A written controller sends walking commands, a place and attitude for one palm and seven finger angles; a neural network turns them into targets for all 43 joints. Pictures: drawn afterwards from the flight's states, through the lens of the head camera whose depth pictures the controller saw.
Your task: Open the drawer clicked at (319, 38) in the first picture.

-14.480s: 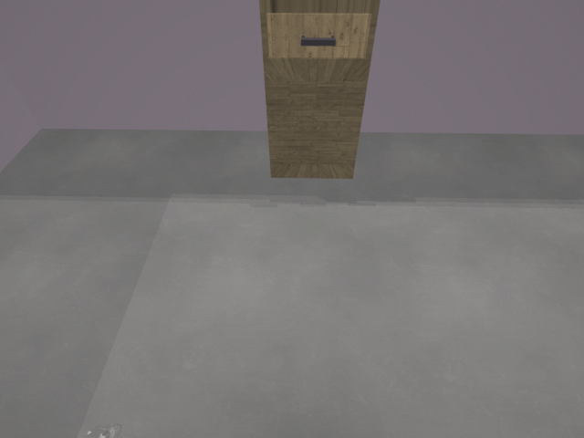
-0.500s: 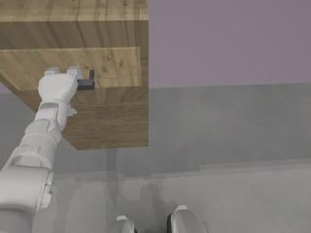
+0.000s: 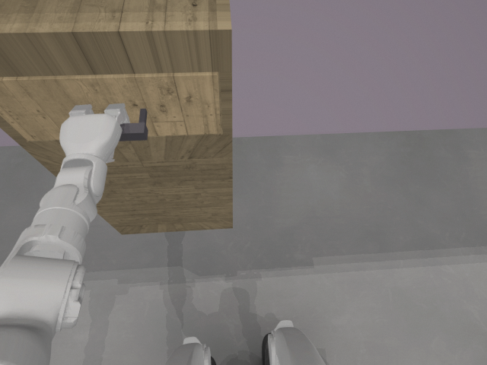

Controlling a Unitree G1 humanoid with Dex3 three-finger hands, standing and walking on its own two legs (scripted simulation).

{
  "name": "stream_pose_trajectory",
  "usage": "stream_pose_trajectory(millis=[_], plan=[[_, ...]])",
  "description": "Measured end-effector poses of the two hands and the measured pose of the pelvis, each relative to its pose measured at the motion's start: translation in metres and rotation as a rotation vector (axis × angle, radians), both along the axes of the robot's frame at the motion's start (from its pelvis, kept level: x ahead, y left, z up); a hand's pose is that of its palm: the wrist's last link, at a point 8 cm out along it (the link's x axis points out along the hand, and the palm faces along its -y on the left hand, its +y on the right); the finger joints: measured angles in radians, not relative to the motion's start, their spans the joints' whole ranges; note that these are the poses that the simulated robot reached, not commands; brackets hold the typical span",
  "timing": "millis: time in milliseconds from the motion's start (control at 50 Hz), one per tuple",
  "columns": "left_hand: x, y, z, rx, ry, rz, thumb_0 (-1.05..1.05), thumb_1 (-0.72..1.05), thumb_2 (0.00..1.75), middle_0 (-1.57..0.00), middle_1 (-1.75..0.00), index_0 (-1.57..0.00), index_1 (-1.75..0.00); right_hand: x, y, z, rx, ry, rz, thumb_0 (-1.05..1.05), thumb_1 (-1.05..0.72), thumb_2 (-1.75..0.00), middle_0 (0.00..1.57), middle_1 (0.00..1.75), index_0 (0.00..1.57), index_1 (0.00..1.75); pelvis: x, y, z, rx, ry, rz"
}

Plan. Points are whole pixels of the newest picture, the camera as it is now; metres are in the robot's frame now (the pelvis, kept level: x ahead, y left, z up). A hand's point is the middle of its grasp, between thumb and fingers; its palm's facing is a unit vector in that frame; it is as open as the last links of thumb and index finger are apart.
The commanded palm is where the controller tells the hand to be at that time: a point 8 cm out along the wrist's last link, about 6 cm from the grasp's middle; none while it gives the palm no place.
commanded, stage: pull the drawer open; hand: left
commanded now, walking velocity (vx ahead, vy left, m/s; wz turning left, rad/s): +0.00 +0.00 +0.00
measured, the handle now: (109, 123) +0.53 +0.22 +0.01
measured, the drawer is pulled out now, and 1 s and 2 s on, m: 0.00 0.12 0.25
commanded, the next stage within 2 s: none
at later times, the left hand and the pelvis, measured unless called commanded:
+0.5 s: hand (102, 177) +0.43 +0.22 -0.01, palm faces -0.04 -0.06 -1.00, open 5.5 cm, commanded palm +0.40 +0.23 +0.04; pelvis +0.01 +0.00 +0.01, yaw -1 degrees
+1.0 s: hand (96, 217) +0.36 +0.22 -0.01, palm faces -0.03 -0.05 -1.00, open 5.5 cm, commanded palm +0.33 +0.22 +0.04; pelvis +0.01 -0.01 +0.02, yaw +0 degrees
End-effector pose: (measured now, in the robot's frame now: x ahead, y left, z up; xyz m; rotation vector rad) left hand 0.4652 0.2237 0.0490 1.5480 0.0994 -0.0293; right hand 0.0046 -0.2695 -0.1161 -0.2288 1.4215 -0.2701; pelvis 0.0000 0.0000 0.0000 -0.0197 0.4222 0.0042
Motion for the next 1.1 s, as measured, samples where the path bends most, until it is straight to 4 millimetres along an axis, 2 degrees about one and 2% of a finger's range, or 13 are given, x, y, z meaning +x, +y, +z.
stream_pose_trajectory(millis=[140,260,620,760,1100], plan=[[-0.006,0.001,-0.001,-0.016,-0.016,-0.008,0.01,0.73,0.81,-0.33,-1.35,-0.42,-1.35,0.001,0.0,0.001,0.003,0.0,-0.011,0.0,-0.91,-0.9,0.21,0.3,0.2,0.3,0.002,0.001,0.001,0.001,-0.003,-0.014],[-0.018,0.001,-0.002,-0.019,-0.027,-0.012,0.01,0.74,0.81,-0.32,-1.35,-0.41,-1.35,0.011,0.002,0.002,0.015,-0.011,-0.008,0.0,-0.91,-0.9,0.21,0.3,0.2,0.3,0.006,0.003,0.005,0.003,-0.018,-0.018],[-0.07,0.001,-0.003,-0.032,-0.052,-0.017,0.01,0.74,0.83,-0.31,-1.35,-0.41,-1.35,0.084,0.009,0.011,0.043,-0.171,0.055,0.0,-0.91,-0.9,0.21,0.3,0.2,0.3,0.016,0.003,0.016,0.006,-0.08,-0.014],[-0.09,0.0,-0.003,-0.024,-0.056,-0.006,0.01,0.73,0.84,-0.31,-1.35,-0.41,-1.35,0.105,0.011,0.014,0.052,-0.226,0.083,0.0,-0.91,-0.9,0.21,0.3,0.2,0.3,0.016,0.001,0.018,0.007,-0.103,-0.007],[-0.135,-0.002,-0.003,-0.018,-0.05,0.024,0.01,0.72,0.85,-0.31,-1.35,-0.42,-1.35,0.117,0.009,0.017,0.062,-0.299,0.114,0.0,-0.91,-0.9,0.21,0.3,0.2,0.3,0.01,-0.008,0.02,0.018,-0.148,-0.003]])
